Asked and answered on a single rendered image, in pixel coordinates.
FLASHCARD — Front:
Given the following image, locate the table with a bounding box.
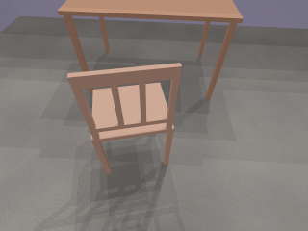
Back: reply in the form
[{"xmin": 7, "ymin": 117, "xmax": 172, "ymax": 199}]
[{"xmin": 57, "ymin": 0, "xmax": 244, "ymax": 99}]

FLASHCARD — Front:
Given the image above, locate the chair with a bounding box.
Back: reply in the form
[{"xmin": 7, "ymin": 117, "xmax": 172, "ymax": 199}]
[{"xmin": 66, "ymin": 63, "xmax": 182, "ymax": 174}]

